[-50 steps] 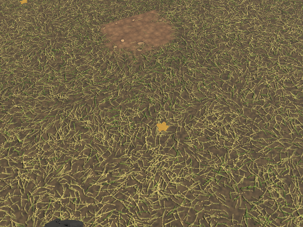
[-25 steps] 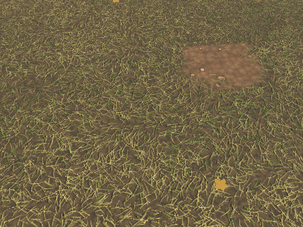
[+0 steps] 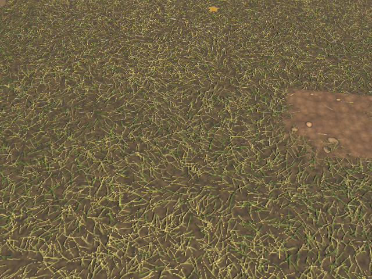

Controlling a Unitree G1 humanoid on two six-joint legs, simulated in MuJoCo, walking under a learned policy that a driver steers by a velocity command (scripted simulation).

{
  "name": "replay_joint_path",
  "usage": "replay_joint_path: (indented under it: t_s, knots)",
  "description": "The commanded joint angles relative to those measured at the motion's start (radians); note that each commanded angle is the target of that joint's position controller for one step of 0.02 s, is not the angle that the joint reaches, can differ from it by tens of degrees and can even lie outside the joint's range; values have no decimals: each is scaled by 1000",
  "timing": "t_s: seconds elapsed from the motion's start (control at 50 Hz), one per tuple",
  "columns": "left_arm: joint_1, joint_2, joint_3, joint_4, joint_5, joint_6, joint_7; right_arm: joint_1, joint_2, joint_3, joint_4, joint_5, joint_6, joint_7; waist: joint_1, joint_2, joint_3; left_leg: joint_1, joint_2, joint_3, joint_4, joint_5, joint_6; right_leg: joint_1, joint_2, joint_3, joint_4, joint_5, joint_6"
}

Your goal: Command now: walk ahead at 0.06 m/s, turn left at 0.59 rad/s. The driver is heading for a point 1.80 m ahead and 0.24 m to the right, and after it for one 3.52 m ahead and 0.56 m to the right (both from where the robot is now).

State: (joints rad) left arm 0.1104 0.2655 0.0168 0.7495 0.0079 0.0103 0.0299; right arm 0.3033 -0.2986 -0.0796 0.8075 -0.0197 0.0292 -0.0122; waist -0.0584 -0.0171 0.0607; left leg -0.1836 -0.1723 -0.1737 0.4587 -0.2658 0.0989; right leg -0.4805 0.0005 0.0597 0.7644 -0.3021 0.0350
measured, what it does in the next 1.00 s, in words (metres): steps on the spot: right foot, then left foot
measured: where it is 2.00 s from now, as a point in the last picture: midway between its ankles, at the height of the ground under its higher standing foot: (169, 248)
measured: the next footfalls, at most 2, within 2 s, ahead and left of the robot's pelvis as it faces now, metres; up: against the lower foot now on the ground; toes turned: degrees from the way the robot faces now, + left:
right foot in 0.06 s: +0.11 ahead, -0.12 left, +0.00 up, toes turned +7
left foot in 0.48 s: +0.01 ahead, +0.09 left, +0.00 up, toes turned +6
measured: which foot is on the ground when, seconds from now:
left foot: down 0.00-0.06, up 0.08-0.46, down 0.48-0.94, up 0.96-1.00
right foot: up 0.00-0.04, down 0.06-0.70, up 0.72-0.92, down 0.94-1.00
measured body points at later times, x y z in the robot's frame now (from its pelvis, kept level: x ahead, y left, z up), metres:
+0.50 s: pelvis +0.01 -0.02 +0.00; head +0.03 -0.01 +0.45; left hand +0.05 +0.26 -0.13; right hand +0.16 -0.25 -0.12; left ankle -0.02 +0.09 -0.74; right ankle +0.07 -0.12 -0.74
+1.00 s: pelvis +0.09 -0.03 +0.00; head +0.09 -0.05 +0.45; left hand +0.07 +0.25 -0.12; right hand +0.16 -0.29 -0.15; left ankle -0.02 +0.08 -0.70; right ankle +0.10 -0.11 -0.74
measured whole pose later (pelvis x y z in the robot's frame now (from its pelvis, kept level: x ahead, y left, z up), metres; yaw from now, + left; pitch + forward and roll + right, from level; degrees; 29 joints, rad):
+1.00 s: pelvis +0.09 -0.03 +0.00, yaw +10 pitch +0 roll +1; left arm 0.33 0.27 0.04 0.94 0.03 -0.06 -0.01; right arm 0.32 -0.28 -0.04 0.98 -0.02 -0.02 0.01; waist 0.01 0.03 0.00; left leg -0.21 -0.03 -0.04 0.76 -0.43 0.09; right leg -0.21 0.02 -0.07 0.48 -0.25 -0.07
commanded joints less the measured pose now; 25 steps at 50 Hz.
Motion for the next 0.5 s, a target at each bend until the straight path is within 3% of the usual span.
replay_joint_path:
  t_s: [0.02, 0.04, 0.06, 0.08, 0.1, 0.12, 0.14, 0.16, 0.2, 0.28, 0.38, 0.44, 0.46, 0.48, 0.5]
  knots:
    - [39, 117, 27, -67, -9, -25, 10, -25, -162, -39, -70, 2, 1, -4, 45, 131, -85, 102, 285, -289, 29, 691, 88, 84, 25, 19, -168, -22, -27]
    - [89, 118, 28, -58, -3, -32, 14, -67, -159, -38, -81, 14, 1, -4, 85, 123, -81, 48, 246, -289, 65, 606, 47, 196, 24, 19, -315, 63, -39]
    - [144, 148, 35, -50, 11, -42, 23, -86, -135, -30, -100, 26, -3, -4, 105, 65, -108, -39, 193, -252, 157, 465, -4, 347, -65, 84, -429, 196, -64]
    - [140, 231, 46, -68, 17, -40, 35, 1, -47, -8, -114, 24, -7, -6, 46, -176, -161, -160, 74, -68, 388, -42, -58, 489, -344, 317, -434, 555, -137]
    - [145, 239, 49, -67, -3, -19, 24, 59, -115, -29, -105, 9, 9, -15, 38, -266, -208, -276, -36, 63, 540, -462, -78, 482, -450, 491, -416, 818, -287]
    - [144, 186, 39, -75, -7, -10, 17, 64, -149, -36, -76, -14, 18, -16, 33, -123, -167, -292, 29, 51, 684, -409, -91, 444, -427, 420, -416, 794, -312]
    - [106, 134, 25, -82, -7, -8, 15, 29, -147, -39, -61, -13, 25, -7, 32, -59, -119, -284, 49, 44, 722, -327, -102, 383, -349, 304, -417, 713, -284]
    - [60, 117, 19, -91, 4, -3, 14, 16, -133, -37, -62, -2, 32, 2, 15, -60, -93, -274, 64, 47, 721, -269, -117, 346, -281, 211, -430, 621, -244]
    - [45, 132, 25, -87, 17, -8, 14, 2, -112, -26, -64, 10, 41, 19, 22, -136, -88, -263, 57, 64, 722, -196, -141, 329, -210, 115, -431, 627, -223]
    - [96, 136, 29, -58, 11, -22, 4, -47, -87, -8, -72, 12, 47, 21, 49, -132, -118, -247, 61, 67, 585, -183, -151, 375, -225, 95, -428, 605, -249]
    - [112, 159, 37, -27, 20, -9, -14, -94, -57, 22, -61, 15, 52, 17, 79, -177, -112, -88, 101, 148, 259, -209, -121, 320, -219, 101, -436, 397, -246]
    - [104, 167, 40, -8, 10, 9, -20, -40, -43, 34, -24, 13, 36, 11, 41, -154, -103, 58, 109, 191, -35, -29, -88, 264, -203, 97, -385, 376, -212]
    - [131, 158, 39, 6, 10, 11, -20, -43, -56, 37, -19, 5, 24, 7, 38, -112, -91, 129, 134, 147, -162, 79, -70, 209, -193, 92, -366, 333, -163]
    - [156, 120, 30, -2, 8, 7, -25, -57, -106, 35, -27, -15, 8, 0, 63, 17, -108, 183, 280, -35, -233, 52, -42, 143, -145, 48, -284, 214, -102]
    - [163, 56, 11, -19, -6, 4, -24, -131, -170, 26, -39, -8, 2, -3, 109, 196, -68, 44, 436, -182, -232, 200, 33, 142, -15, -58, -293, -5, -54]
